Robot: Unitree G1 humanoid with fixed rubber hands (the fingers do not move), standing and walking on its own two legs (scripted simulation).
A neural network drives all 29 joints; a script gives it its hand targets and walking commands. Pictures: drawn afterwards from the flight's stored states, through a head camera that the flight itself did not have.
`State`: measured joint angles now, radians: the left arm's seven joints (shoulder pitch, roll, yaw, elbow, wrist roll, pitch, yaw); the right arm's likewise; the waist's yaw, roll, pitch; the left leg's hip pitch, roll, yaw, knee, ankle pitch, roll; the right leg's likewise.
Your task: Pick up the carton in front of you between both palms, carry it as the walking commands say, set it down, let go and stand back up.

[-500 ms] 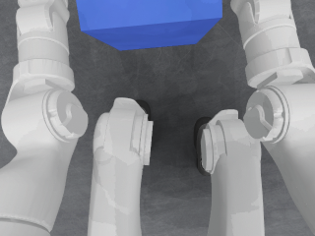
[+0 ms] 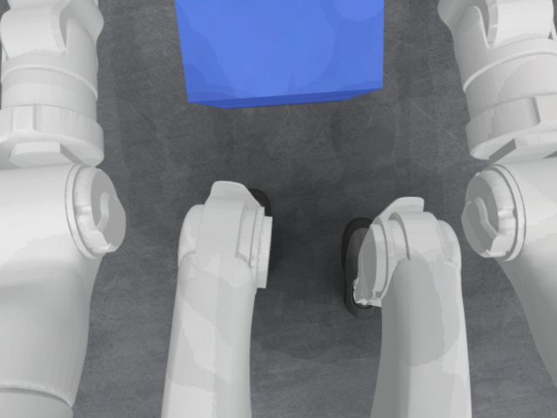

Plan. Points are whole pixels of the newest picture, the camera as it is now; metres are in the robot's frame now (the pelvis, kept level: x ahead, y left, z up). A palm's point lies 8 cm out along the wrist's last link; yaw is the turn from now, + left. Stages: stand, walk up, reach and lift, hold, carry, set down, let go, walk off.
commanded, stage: set down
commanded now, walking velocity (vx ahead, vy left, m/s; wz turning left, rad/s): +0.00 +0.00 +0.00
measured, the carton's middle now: (279, 23) +0.53 +0.09 -0.27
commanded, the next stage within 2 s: let go in 0.80 s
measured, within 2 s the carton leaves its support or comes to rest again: neither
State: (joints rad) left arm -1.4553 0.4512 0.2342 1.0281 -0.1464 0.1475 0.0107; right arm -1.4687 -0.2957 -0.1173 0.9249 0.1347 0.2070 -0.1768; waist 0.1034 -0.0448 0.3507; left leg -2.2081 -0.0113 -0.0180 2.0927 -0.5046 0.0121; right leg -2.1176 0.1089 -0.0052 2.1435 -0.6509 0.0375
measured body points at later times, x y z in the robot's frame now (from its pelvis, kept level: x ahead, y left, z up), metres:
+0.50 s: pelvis +0.02 +0.00 +0.13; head +0.36 +0.05 +0.42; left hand +0.54 +0.31 +0.02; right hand +0.60 -0.08 +0.02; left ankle +0.13 +0.11 -0.36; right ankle +0.10 -0.12 -0.36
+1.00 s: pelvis +0.05 +0.01 +0.27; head +0.35 +0.06 +0.60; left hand +0.51 +0.31 +0.15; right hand +0.57 -0.10 +0.15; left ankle +0.13 +0.11 -0.36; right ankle +0.10 -0.12 -0.36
